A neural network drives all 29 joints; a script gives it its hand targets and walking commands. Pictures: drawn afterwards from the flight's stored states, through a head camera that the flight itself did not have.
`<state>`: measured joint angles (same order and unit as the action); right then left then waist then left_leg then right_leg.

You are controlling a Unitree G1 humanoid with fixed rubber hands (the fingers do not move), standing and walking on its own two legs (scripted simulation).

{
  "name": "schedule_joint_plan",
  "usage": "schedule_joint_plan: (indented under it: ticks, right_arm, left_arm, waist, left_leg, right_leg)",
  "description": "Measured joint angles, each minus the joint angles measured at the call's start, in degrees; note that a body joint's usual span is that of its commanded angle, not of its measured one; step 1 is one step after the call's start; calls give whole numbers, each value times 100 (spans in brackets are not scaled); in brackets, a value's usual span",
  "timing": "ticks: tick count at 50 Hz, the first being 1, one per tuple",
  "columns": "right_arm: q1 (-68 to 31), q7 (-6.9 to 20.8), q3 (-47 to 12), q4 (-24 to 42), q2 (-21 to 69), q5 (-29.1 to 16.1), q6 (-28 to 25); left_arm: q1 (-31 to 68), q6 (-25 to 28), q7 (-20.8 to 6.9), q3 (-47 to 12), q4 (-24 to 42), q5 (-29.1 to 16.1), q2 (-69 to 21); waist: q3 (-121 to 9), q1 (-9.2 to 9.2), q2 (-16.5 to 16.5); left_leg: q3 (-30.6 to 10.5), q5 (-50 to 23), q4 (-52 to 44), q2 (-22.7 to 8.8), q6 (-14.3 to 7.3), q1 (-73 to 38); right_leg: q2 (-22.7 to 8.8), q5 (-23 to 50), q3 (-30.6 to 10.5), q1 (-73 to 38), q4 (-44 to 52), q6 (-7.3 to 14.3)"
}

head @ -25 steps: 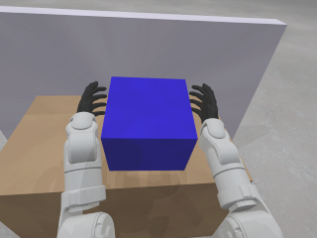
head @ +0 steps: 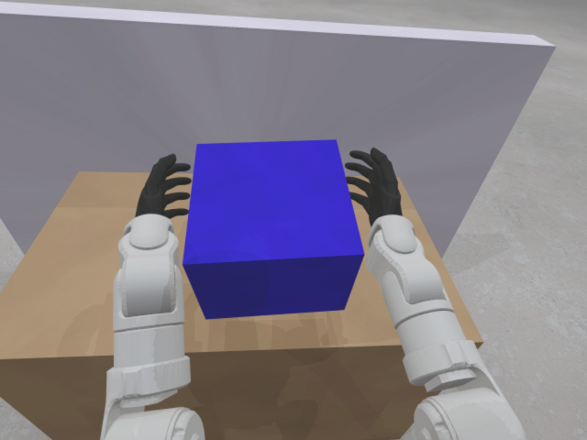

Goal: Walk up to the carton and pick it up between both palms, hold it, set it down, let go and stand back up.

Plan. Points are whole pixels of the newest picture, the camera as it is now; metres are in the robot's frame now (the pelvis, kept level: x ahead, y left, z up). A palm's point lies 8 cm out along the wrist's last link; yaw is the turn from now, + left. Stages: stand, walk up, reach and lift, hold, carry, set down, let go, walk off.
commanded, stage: hold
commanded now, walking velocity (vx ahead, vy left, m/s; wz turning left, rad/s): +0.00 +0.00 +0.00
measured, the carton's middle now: (271, 228) +0.39 +0.01 +0.12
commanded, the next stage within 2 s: none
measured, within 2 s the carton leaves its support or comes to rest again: neither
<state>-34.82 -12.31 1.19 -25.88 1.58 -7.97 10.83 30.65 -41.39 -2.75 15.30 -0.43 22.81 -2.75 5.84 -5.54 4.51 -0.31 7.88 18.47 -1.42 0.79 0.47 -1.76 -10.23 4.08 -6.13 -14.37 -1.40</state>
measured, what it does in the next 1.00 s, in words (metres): stands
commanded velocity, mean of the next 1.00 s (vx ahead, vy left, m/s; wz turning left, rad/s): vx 0.00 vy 0.00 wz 0.00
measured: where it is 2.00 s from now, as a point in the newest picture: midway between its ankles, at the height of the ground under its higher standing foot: outside the picture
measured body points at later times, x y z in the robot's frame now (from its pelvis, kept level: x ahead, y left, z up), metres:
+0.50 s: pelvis -0.02 -0.02 +0.00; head -0.04 +0.01 +0.45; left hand +0.36 +0.15 +0.18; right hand +0.36 -0.14 +0.19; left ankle +0.04 +0.12 -0.75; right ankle -0.01 -0.13 -0.75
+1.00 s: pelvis -0.02 +0.00 +0.00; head -0.05 +0.03 +0.45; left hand +0.36 +0.12 +0.17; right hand +0.33 -0.17 +0.16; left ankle +0.04 +0.12 -0.75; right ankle -0.01 -0.13 -0.75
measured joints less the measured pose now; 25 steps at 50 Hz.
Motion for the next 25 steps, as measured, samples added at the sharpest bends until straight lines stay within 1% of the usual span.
schedule_joint_plan:
  ticks: [2,5,9,12,17,19,21,25]
  right_arm:
    - [129,0,-50,49,-21,-43,48]
    - [403,-22,-143,317,-79,-209,82]
    - [556,-38,-154,596,-144,-277,42]
    - [437,-31,-91,463,-137,-196,55]
    - [96,7,146,-56,-15,100,79]
    - [-45,8,214,-202,39,210,40]
    - [-179,0,274,-279,100,292,-8]
    - [-350,-30,349,-273,183,351,-98]
  left_arm:
    - [-110,-51,-17,-5,47,48,-75]
    - [-332,-100,25,-90,268,24,-183]
    - [-380,-45,94,-187,407,-42,-236]
    - [-217,-19,57,-126,206,21,-227]
    - [207,43,-68,230,-438,180,-253]
    - [331,92,-97,320,-582,187,-204]
    - [425,139,-108,364,-644,148,-125]
    - [538,220,-107,343,-637,11,48]
  waist:
    - [29,-39,-2]
    - [62,-66,-31]
    - [114,-39,-100]
    - [124,11,-138]
    - [65,161,-146]
    - [74,212,-129]
    - [105,224,-106]
    - [121,190,-46]
  left_leg:
    - [-3,36,22,0,0,-83]
    - [6,72,55,-14,7,-147]
    - [29,61,62,-46,25,-196]
    - [59,-9,-15,-67,49,-240]
    - [89,-214,-247,-83,65,-178]
    - [92,-289,-328,-85,45,-131]
    - [77,-344,-370,-91,45,-82]
    - [22,-380,-352,-108,104,25]
  right_leg:
    - [0,-18,5,-99,11,-3]
    - [13,-35,-5,-168,3,2]
    - [41,-38,-35,-178,-54,26]
    - [58,-24,-69,-144,-107,54]
    - [72,28,-90,71,-177,106]
    - [75,56,-84,161,-190,122]
    - [80,81,-58,218,-187,134]
    - [97,117,9,272,-146,148]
